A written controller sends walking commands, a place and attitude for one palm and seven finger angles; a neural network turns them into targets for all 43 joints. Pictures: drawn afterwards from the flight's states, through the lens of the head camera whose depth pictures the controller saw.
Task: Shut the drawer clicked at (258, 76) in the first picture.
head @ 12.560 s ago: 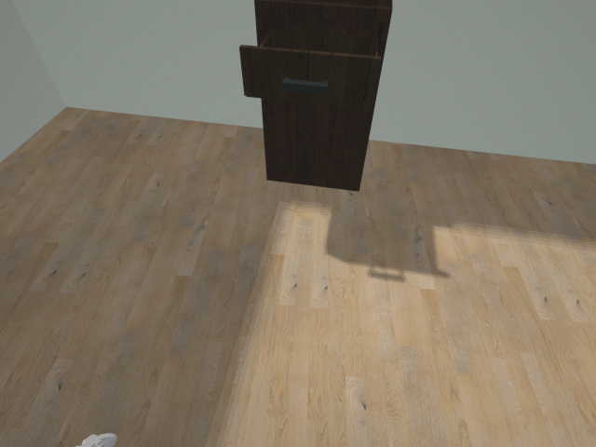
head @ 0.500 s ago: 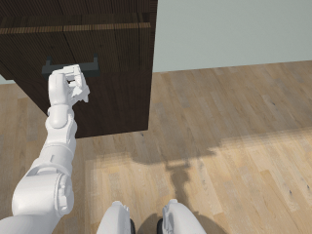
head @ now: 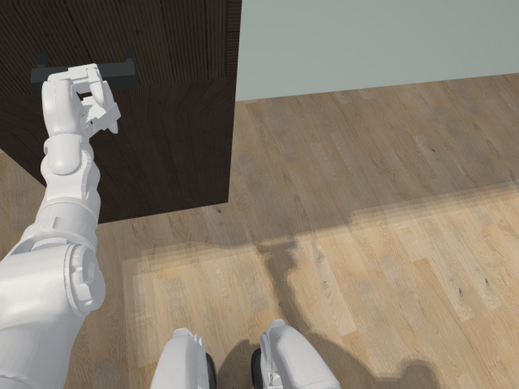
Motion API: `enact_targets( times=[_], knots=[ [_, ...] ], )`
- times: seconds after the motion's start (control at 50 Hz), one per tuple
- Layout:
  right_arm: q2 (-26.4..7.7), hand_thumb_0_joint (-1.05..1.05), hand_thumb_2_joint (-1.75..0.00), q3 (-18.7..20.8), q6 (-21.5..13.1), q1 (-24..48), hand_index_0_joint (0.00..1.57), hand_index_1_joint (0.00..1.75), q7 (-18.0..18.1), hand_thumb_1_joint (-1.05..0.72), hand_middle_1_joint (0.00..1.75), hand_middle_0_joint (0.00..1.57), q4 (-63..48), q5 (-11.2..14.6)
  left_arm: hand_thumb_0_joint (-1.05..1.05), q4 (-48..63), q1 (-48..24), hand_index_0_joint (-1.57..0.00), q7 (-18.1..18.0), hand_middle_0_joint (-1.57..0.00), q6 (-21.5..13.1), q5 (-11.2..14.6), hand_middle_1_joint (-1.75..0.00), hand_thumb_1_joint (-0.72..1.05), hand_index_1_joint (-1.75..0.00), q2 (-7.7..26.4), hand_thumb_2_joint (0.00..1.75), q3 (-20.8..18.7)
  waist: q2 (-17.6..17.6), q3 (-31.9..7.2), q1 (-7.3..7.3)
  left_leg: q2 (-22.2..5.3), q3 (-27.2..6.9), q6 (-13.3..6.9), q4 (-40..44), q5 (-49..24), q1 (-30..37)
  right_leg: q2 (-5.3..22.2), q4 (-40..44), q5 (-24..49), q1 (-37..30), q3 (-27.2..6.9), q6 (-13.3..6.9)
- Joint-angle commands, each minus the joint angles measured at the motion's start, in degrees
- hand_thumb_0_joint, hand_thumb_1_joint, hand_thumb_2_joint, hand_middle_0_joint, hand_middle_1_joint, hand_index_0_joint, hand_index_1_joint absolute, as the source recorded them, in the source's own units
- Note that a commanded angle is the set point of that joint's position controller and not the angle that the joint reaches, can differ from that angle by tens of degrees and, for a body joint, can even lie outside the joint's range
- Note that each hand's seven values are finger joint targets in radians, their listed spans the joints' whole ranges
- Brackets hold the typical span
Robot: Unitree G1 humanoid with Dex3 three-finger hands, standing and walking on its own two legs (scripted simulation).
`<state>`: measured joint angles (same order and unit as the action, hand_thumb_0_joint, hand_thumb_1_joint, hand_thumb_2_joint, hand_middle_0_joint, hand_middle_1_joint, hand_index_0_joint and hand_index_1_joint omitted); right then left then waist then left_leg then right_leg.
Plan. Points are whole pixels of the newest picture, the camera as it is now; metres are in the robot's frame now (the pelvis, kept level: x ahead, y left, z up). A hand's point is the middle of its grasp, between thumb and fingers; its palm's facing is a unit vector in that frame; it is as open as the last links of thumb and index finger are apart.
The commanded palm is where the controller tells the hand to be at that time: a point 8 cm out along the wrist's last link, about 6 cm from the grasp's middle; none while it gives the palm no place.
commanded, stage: push the drawer shut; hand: left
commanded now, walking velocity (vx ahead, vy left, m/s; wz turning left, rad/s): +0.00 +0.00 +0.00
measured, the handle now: (87, 67) +0.61 +0.20 +0.05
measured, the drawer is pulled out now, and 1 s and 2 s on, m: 0.00 0.00 0.00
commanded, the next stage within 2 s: pull the fist back off the drawer in 0.18 s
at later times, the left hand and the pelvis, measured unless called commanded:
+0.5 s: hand (105, 105) +0.54 +0.17 +0.05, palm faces +0.12 -0.99 -0.05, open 2.9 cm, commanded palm +0.53 +0.19 +0.05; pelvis -0.03 +0.01 -0.01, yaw +1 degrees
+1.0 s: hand (107, 123) +0.50 +0.17 +0.04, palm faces +0.14 -0.99 -0.03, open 3.2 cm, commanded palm +0.47 +0.19 +0.05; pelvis +0.01 +0.01 +0.01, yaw +0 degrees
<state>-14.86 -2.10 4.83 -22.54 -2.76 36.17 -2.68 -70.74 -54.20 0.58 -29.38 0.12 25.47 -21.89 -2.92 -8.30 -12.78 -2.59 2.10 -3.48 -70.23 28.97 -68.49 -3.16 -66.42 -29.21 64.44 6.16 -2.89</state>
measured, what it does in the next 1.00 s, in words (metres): stands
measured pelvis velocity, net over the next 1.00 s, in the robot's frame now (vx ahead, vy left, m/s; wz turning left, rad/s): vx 0.01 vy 0.01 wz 0.00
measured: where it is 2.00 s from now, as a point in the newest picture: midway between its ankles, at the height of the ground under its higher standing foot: outside the picture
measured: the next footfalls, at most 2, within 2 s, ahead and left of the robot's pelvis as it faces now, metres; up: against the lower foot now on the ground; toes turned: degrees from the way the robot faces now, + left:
none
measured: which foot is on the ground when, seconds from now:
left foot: down 0.00-1.00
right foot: down 0.00-1.00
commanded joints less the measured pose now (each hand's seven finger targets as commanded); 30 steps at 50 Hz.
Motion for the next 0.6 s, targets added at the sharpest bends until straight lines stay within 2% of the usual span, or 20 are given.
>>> enact_targets(
  times=[0.0, 0.04, 0.08, 0.1, 0.16, 0.2, 0.22, 0.26, 0.3, 0.34, 0.36, 0.38, 0.42, 0.46, 0.48, 0.54, 0.58],
  knots=[
    [-11.19, 0.0, -0.9, 3.37, -0.46, -11.13, 0.2, 0.3, 1.0, -0.9, 0.3, 0.2, -1.25, -0.31, 0.0, 12.32, -34.17, -1.4, -1.9, -1.4, -2.98, 0.45, -1.6, 0.9, -1.6, 15.67, 0.9, -1.81, -6.47, -26.85, -3.07, 0.51, -7.01, 0.97, 6.26, -17.53, 23.31, -0.54, 8.8, 12.85, -7.19, -5.28, 1.93],
    [-11.45, 0.0, -0.9, 3.34, -0.75, -11.66, 0.2, 0.3, 1.06, -0.9, 0.3, 0.2, -0.55, -0.44, 0.0, 11.22, -37.95, -1.4, -2.46, -1.4, -2.83, -0.15, -1.6, 0.9, -1.6, 14.72, 0.9, -0.44, -7.01, -26.3, -4.47, 0.43, -7.94, 0.9, 6.12, -15.82, 23.84, -0.63, 8.6, 10.85, -4.12, -4.94, 1.92],
    [-11.79, 0.0, -0.9, 3.16, -1.08, -12.01, 0.2, 0.3, 1.25, -0.9, 0.3, 0.2, -0.39, -0.63, 0.0, 11.97, -40.32, -1.4, -3.02, -1.4, -3.03, -0.47, -1.6, 0.9, -1.6, 17.22, 0.9, -1.6, -8.38, -28.02, -4.57, 0.44, -8.29, 0.9, 5.82, -15.2, 24.12, -0.59, 8.34, 10.02, -3.68, -4.95, 1.74],
    [-11.71, 0.0, -0.9, 3.08, -1.24, -12.18, 0.2, 0.3, 1.29, -0.9, 0.3, 0.2, -0.33, -0.68, 0.0, 11.7, -41.35, -1.4, -3.1, -1.4, -2.97, -0.69, -1.6, 0.9, -1.6, 16.98, 0.9, -1.07, -8.34, -28.69, -4.9, 0.54, -8.39, 0.85, 5.61, -14.97, 23.96, -0.68, 8.22, 9.79, -3.63, -4.99, 1.74],
    [-11.92, 0.0, -0.9, 2.88, -1.64, -12.24, 0.2, 0.3, 1.35, -0.9, 0.3, 0.2, 0.19, -0.82, 0.0, 11.78, -45.31, -1.4, -3.2, -1.4, -3.0, -1.24, -1.6, 0.9, -1.6, 15.78, 0.9, 1.16, -11.42, -28.22, -6.21, 0.21, -10.04, 1.26, 6.09, -13.53, 26.43, -0.65, 7.7, 8.39, 0.57, -4.26, 1.48],
    [-12.32, 0.0, -0.9, 2.73, -1.95, -12.34, 0.2, 0.3, 1.44, -0.9, 0.3, 0.2, 0.38, -0.96, 0.0, 11.33, -46.06, -1.4, -3.55, -1.4, -2.85, -1.43, -1.6, 0.9, -1.6, 17.22, 0.9, 0.56, -12.3, -29.29, -6.19, 0.07, -10.8, 1.4, 6.28, -12.14, 27.01, -0.64, 7.53, 7.61, 1.4, -4.16, 1.29],
    [-12.29, 0.0, -0.9, 2.68, -2.14, -12.31, 0.2, 0.3, 1.48, -0.9, 0.3, 0.2, 0.42, -0.87, 0.0, 11.45, -47.59, -1.4, -3.52, -1.4, -2.75, -1.5, -1.6, 0.9, -1.6, 15.81, 0.9, 2.14, -13.07, -28.93, -7.14, -0.07, -11.46, 1.4, 6.54, -11.53, 28.06, -0.58, 7.35, 7.37, 3.28, -3.96, 1.31],
    [-12.44, 0.0, -0.9, 2.55, -2.51, -12.16, 0.2, 0.3, 1.54, -0.9, 0.3, 0.2, 0.77, -0.99, 0.0, 11.46, -49.55, -1.4, -3.79, -1.4, -2.43, -1.74, -1.6, 0.9, -1.6, 14.77, 0.9, 3.61, -14.3, -28.63, -7.67, -0.26, -12.56, 1.68, 7.27, -9.18, 28.91, -0.49, 7.17, 6.38, 5.08, -3.63, 1.22],
    [-12.67, 0.0, -0.9, 2.45, -2.88, -11.92, 0.2, 0.3, 1.48, -0.9, 0.3, 0.2, 0.73, -1.11, 0.0, 10.07, -48.36, -1.4, -4.23, -1.4, -1.85, -1.66, -1.6, 0.9, -1.6, 14.59, 0.9, 3.29, -13.9, -27.97, -7.37, -0.17, -13.11, 1.65, 7.71, -6.76, 28.14, -0.29, 7.2, 5.43, 5.42, -3.51, 1.16],
    [-12.92, 0.0, -0.9, 2.32, -3.14, -11.88, 0.2, 0.3, 1.27, -0.9, 0.3, 0.2, 0.52, -1.16, 0.0, 9.58, -47.89, -1.4, -4.26, -1.4, -1.56, -1.76, -1.6, 0.9, -1.6, 15.18, 0.9, 2.79, -14.49, -29.02, -6.85, -0.24, -13.63, 1.79, 7.92, -6.39, 28.63, -0.22, 6.85, 5.22, 5.64, -3.32, 1.04],
    [-12.86, 0.0, -0.9, 2.37, -3.21, -11.75, 0.2, 0.3, 1.19, -0.9, 0.3, 0.2, 0.55, -1.16, 0.0, 9.3, -47.84, -1.4, -4.21, -1.4, -1.32, -1.63, -1.6, 0.9, -1.6, 14.7, 0.9, 3.05, -13.64, -28.57, -7.04, -0.2, -13.49, 1.69, 7.87, -5.62, 27.79, -0.2, 7.11, 4.93, 5.21, -3.44, 1.11],
    [-12.93, 0.0, -0.9, 2.34, -3.28, -11.84, 0.2, 0.3, 1.19, -0.9, 0.3, 0.2, 0.46, -1.15, 0.0, 8.9, -47.09, -1.4, -4.27, -1.4, -1.14, -1.58, -1.6, 0.9, -1.6, 15.82, 0.9, 1.91, -12.45, -28.32, -6.47, -0.03, -12.94, 1.53, 7.75, -5.0, 26.25, -0.25, 7.28, 4.47, 3.79, -3.62, 1.11],
    [-12.77, 0.0, -0.9, 2.33, -3.51, -11.84, 0.2, 0.3, 0.9, -0.9, 0.3, 0.2, 0.14, -1.17, 0.0, 8.5, -45.67, -1.4, -4.07, -1.4, -0.92, -1.4, -1.6, 0.9, -1.6, 14.64, 0.9, 2.2, -12.83, -28.72, -6.11, 0.03, -12.75, 1.48, 7.77, -5.7, 26.25, -0.24, 7.23, 4.71, 3.49, -3.53, 1.02],
    [-12.94, 0.0, -0.9, 2.24, -3.39, -11.49, 0.2, 0.3, 0.88, -0.9, 0.3, 0.2, -0.14, -1.06, 0.0, 9.07, -44.6, -1.4, -3.76, -1.4, -0.87, -1.17, -1.6, 0.9, -1.6, 16.26, 0.9, 1.11, -12.19, -28.11, -5.27, 0.04, -12.35, 1.54, 7.94, -4.67, 24.91, -0.25, 7.38, 4.01, 2.28, -3.7, 0.98],
    [-12.75, 0.0, -0.9, 2.22, -3.42, -11.23, 0.2, 0.3, 0.69, -0.9, 0.3, 0.2, -0.46, -0.99, 0.0, 9.19, -43.49, -1.4, -3.59, -1.4, -0.8, -0.94, -1.6, 0.9, -1.6, 14.83, 0.9, 1.92, -12.38, -28.14, -4.94, 0.21, -12.1, 1.5, 8.07, -4.09, 24.44, -0.28, 7.59, 3.59, 1.74, -3.91, 0.97],
    [-12.94, 0.0, -0.9, 2.29, -3.34, -11.02, 0.2, 0.3, 0.64, -0.9, 0.3, 0.2, -0.78, -0.82, 0.0, 9.18, -40.13, -1.4, -3.51, -1.4, -0.83, -0.47, -1.6, 0.9, -1.6, 16.17, 0.9, 0.01, -10.66, -27.78, -3.9, 0.15, -11.59, 1.48, 8.33, -4.36, 23.67, -0.29, 7.64, 3.61, 0.44, -3.9, 0.97],
    [-12.53, 0.0, -0.9, 2.39, -3.21, -10.79, 0.2, 0.3, 0.52, -0.9, 0.3, 0.2, -1.15, -0.69, 0.0, 10.4, -38.21, -1.4, -3.19, -1.4, -0.84, -0.1, -1.6, 0.9, -1.6, 14.71, 0.9, 0.74, -9.39, -27.8, -3.48, 0.24, -10.71, 1.34, 8.19, -5.61, 22.98, -0.25, 8.04, 4.1, -1.42, -4.14, 1.1]
  ],
)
